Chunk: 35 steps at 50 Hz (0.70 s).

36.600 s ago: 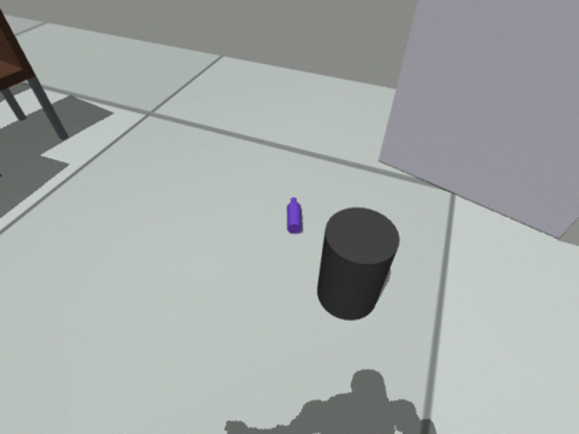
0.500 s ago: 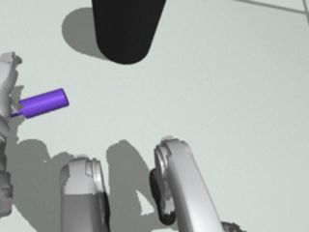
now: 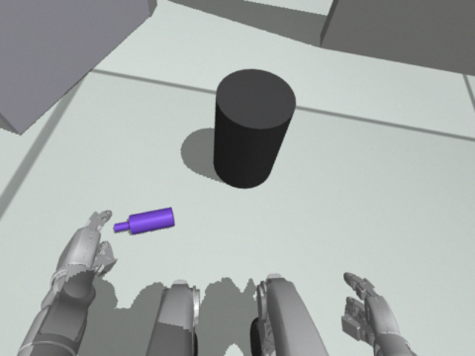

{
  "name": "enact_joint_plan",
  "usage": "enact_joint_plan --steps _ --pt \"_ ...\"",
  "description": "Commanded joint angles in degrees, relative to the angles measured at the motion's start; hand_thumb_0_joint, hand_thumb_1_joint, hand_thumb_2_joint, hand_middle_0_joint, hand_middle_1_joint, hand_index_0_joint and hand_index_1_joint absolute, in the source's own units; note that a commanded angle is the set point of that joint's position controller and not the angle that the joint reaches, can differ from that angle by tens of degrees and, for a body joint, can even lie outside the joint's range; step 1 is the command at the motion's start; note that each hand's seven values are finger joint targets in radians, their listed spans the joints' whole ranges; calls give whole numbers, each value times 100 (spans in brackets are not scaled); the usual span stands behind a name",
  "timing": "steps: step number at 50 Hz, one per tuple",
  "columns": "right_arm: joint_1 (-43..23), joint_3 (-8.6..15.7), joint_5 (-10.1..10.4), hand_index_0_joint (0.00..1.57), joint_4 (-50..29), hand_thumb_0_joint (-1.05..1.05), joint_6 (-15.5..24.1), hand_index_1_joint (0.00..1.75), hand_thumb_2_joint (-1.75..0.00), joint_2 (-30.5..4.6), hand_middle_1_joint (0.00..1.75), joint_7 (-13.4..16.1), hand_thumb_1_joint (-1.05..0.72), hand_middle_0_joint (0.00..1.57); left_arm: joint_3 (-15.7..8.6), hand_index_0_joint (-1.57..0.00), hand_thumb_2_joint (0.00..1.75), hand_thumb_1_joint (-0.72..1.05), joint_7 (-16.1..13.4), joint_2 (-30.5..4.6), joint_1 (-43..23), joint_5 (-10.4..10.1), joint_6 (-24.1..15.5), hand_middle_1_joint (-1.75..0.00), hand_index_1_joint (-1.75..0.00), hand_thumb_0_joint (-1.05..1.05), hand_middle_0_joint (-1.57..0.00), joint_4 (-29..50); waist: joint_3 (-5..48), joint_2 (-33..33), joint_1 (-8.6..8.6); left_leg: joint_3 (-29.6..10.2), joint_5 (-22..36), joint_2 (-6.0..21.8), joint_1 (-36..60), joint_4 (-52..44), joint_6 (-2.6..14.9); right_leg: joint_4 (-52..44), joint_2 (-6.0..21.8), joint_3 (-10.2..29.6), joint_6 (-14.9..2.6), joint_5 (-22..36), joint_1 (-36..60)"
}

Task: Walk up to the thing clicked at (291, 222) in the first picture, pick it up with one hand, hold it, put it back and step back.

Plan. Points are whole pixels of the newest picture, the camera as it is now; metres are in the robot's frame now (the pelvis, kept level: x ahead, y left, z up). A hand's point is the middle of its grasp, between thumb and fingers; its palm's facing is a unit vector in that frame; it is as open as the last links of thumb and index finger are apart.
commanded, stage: home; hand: left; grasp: from above
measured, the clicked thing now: (144, 222) +0.54 +0.26 -0.53
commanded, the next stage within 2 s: none
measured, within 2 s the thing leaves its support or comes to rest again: neither
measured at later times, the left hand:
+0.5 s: hand (76, 288) +0.23 +0.19 +0.09, palm faces +0.09 -0.97 -0.21, open 7.4 cm
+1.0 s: hand (73, 293) +0.23 +0.18 +0.10, palm faces +0.09 -0.98 -0.20, open 7.4 cm
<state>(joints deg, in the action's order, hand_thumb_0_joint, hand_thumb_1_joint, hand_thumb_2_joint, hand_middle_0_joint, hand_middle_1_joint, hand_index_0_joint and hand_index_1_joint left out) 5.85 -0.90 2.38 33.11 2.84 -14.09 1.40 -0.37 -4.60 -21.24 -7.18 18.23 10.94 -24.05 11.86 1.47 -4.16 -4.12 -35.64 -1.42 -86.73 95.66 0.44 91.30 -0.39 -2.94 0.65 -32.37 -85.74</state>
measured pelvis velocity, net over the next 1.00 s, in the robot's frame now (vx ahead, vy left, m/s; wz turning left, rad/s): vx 0.08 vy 0.00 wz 0.04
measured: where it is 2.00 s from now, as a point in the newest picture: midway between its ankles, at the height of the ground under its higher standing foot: outside the picture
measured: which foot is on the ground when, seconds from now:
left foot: down 0.00-1.00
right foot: down 0.00-1.00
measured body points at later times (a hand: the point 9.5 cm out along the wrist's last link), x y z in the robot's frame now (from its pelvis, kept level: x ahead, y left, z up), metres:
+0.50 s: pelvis +0.06 +0.00 +0.15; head +0.09 +0.01 +0.59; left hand +0.23 +0.24 +0.11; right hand +0.21 -0.24 +0.07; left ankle +0.07 +0.11 -0.53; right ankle +0.09 -0.13 -0.53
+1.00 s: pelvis +0.08 +0.00 +0.15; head +0.09 +0.00 +0.60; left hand +0.22 +0.23 +0.12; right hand +0.25 -0.24 +0.09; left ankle +0.07 +0.11 -0.53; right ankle +0.09 -0.13 -0.53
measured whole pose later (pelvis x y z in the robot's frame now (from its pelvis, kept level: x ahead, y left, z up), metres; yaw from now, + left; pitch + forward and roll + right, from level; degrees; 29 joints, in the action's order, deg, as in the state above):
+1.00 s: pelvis +0.08 +0.00 +0.15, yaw +2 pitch +10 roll -3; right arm 16.1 -2.5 0.4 30.2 13.0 -12.9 9.7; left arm -1.5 -1.2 -12.7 28.5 -2.8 25.3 6.3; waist 9.3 2.3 -1.8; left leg -4.1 -29.1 -0.4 -38.1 57.4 0.3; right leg 53.3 -1.0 -2.5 0.2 -26.2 -37.0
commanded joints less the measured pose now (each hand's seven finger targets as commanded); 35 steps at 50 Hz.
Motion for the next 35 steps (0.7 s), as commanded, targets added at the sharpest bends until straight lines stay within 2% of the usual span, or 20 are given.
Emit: enact_joint_plan --steps 1,4,7,8,12,13,14,15,17,21,25,31,33,35 --pt "295 334 38 20 -627 0 388 30 -90 -846 30 254 -90 20 -381 -20 90 90 -180 -768 -404 -711 22 -30 -30 0 -20 1595 2056 459 -169 -81 87 61 2434 -2294 144 -1986 -89 133 -173 244 2202" --pt "296 260 47 20 -706 0 486 30 -90 -736 30 353 -90 20 -413 -20 90 90 -205 -608 281 -1097 211 -30 -30 0 -20 1835 1867 345 -120 -12 412 50 2830 -2653 144 -2465 -105 173 -180 464 2829" --pt "373 175 48 20 -741 0 565 30 -90 -640 30 454 -90 20 -390 -20 90 90 -203 -400 668 -1400 375 -30 -30 0 -20 2117 1596 313 -146 -37 667 69 3208 -3031 132 -2864 -110 165 -170 671 3250" --pt "422 159 48 20 -753 0 587 30 -90 -644 30 490 -90 20 -454 -20 90 90 -197 -358 856 -1490 450 -30 -30 0 -20 2160 1509 306 -97 -87 741 94 3406 -3199 113 -2959 -104 158 -170 743 3361" --pt "523 75 54 20 -878 0 694 30 -90 -571 30 651 -90 20 -504 -20 90 90 -148 -92 1434 -1844 691 -30 -30 0 -20 2628 1102 325 -31 -133 726 100 3883 -3766 89 -3517 -92 168 -154 764 3890" --pt "559 62 46 20 -895 0 729 30 -90 -535 30 693 -90 20 -482 -20 90 90 -128 -14 1571 -1917 746 -30 -30 0 -20 2788 1017 373 -47 -127 818 105 4002 -3887 82 -3656 -104 157 -157 831 4019" --pt "627 61 33 20 -931 0 758 30 -90 -539 30 726 -90 20 -579 -20 90 90 -124 -14 1808 -1988 809 -30 -30 0 -20 2898 1003 371 4 -123 956 114 4167 -4002 77 -3759 -109 137 -152 952 4213" --pt "674 57 25 20 -954 0 783 30 -90 -530 30 764 -90 20 -554 -20 90 90 -111 49 2134 -2028 888 -30 -30 0 -20 2951 952 322 14 -89 1154 109 4314 -4090 68 -3869 -119 114 -152 1097 4369" --pt "746 56 3 20 -1023 0 827 30 -90 -503 30 816 -90 20 -479 -20 90 90 -65 175 2380 -2134 984 -30 -30 0 -20 3339 883 457 13 -36 1515 112 4619 -4305 34 -4054 -137 71 -162 1366 4621" --pt "803 61 -36 20 -1160 0 944 30 -90 -458 30 922 -90 20 -503 -20 90 90 4 239 3069 -2226 1147 -30 -30 0 -20 3866 639 357 102 9 1948 98 4924 -4545 30 -4366 -168 -9 -158 1682 5006" --pt "810 84 -63 20 -1249 0 1057 30 -90 -451 30 985 -90 20 -438 -20 90 90 99 301 3448 -2186 1222 -30 -30 0 -20 4016 289 41 95 59 1931 65 5003 -4669 103 -4638 -166 -25 -135 1676 5147" --pt "759 144 -127 20 -1258 0 1220 30 -90 -529 30 987 -90 20 -374 -20 90 90 274 295 3503 -2114 1244 -30 -30 0 -20 4178 -60 108 110 -19 1876 140 5193 -4964 46 -4642 -186 -148 -137 1492 5041" --pt "749 154 -143 20 -1241 0 1279 30 -90 -541 30 978 -90 20 -391 -20 90 90 306 280 3364 -2106 1212 -30 -30 0 -20 4143 -40 100 58 -3 1900 119 5212 -4921 53 -4637 -178 -136 -138 1505 5062" --pt "745 149 -164 20 -1228 0 1322 30 -90 -539 30 966 -90 20 -413 -20 90 90 332 275 3323 -2111 1178 -30 -30 0 -20 4074 -35 92 88 28 1880 97 5210 -4886 69 -4654 -165 -118 -120 1519 5116"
